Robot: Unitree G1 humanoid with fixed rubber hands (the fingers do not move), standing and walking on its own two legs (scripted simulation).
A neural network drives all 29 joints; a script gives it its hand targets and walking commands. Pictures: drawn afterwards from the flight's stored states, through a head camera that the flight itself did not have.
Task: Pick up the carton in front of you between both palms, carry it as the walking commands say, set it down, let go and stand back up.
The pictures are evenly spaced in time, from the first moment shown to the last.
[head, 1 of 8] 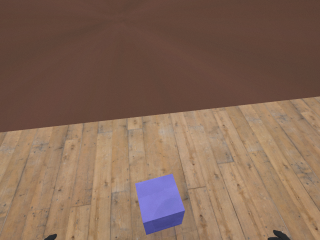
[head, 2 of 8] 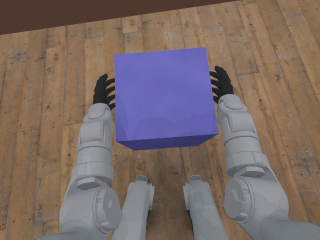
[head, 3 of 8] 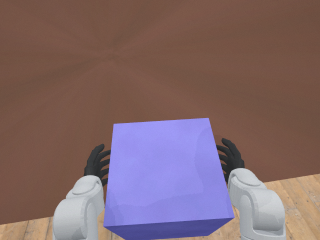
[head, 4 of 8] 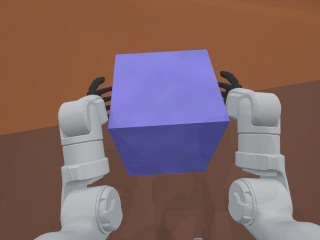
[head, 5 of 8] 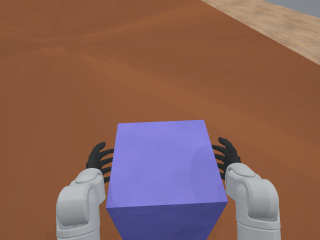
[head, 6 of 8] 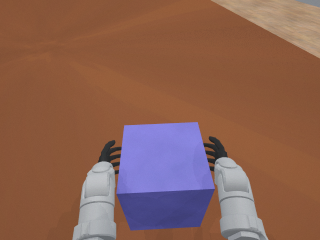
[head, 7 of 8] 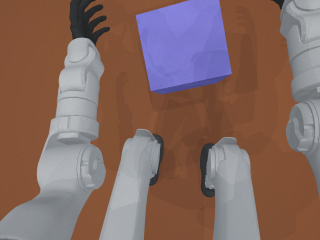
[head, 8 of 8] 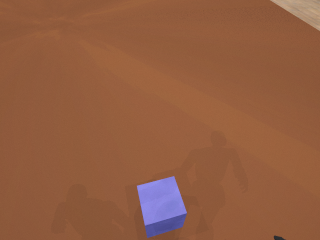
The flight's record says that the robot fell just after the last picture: no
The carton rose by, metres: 1.25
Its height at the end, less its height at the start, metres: +0.52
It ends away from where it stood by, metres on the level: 6.05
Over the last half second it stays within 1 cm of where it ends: yes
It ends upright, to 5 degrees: yes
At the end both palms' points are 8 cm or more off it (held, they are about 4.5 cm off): yes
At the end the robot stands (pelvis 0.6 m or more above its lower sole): yes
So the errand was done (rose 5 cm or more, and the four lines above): yes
